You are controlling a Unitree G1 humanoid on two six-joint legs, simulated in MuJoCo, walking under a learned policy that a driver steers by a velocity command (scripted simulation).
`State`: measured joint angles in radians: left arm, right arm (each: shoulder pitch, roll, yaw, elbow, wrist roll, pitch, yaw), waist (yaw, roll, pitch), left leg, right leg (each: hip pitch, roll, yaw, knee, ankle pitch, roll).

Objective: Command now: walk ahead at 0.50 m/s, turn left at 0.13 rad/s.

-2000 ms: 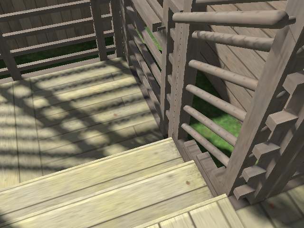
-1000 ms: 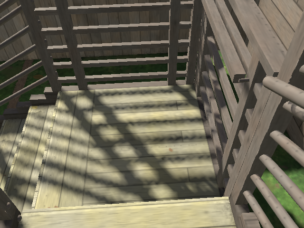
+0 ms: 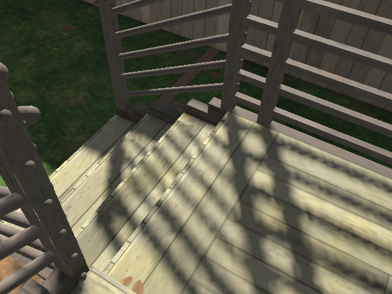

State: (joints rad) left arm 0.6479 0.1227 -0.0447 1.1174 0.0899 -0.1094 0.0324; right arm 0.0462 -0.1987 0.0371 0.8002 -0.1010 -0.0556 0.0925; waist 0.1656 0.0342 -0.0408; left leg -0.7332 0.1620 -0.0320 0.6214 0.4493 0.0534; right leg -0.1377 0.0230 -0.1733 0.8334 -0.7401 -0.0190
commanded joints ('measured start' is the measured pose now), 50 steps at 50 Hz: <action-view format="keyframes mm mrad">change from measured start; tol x64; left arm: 1 -2 140 29 -33 20 7 -47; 50 -532 278 147 -335 -126 46 -1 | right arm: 1 -107 -49 3 -69 9 16 20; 9 686 -245 -107 228 8 11 2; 50 169 -83 -110 3 106 -46 -124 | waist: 1 -33 -62 220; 50 -247 -143 -19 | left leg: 1 277 -51 79 -35 51 26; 5 325 -15 31 -342 -15 63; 8 1549 162 -71 162 474 314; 18 275 87 -29 -253 -74 205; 32 686 95 -22 -75 -746 138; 37 389 8 108 691 -293 38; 39 -266 -129 86 1531 -1331 -67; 50 406 -108 -9 119 -354 -128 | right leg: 1 -382 -214 279 -251 355 -199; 10 -799 -52 139 1199 -41 30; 23 -768 -200 376 -170 1273 -55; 34 -572 -73 132 -420 1062 -19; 40 964 -391 470 -103 1589 -419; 43 446 -437 756 -455 613 -380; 50 -453 -146 351 -537 661 -225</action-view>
